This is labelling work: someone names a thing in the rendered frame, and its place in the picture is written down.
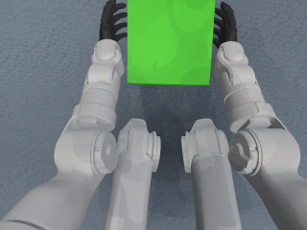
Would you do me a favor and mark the right robot upper arm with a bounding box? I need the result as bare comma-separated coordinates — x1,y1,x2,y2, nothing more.
227,127,307,230

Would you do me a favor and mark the robot left forearm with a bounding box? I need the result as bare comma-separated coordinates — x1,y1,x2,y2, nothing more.
54,39,125,164

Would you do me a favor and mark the robot thigh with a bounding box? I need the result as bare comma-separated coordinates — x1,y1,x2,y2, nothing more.
103,126,161,230
181,126,242,230

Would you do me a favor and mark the carton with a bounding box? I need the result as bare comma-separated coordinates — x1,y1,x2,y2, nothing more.
127,0,216,86

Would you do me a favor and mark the robot right forearm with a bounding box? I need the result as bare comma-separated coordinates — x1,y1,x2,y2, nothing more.
212,41,300,154

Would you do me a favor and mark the robot left thigh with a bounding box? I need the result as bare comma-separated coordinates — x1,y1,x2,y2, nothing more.
103,126,161,230

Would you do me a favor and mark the right robot hand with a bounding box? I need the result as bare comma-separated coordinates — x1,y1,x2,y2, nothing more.
212,1,238,49

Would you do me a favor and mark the left robot upper arm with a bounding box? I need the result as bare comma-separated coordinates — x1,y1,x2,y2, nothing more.
0,128,119,230

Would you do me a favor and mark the robot right thigh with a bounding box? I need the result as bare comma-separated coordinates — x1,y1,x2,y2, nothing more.
181,126,242,230

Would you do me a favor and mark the left robot hand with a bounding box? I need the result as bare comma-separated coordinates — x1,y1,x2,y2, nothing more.
99,0,128,42

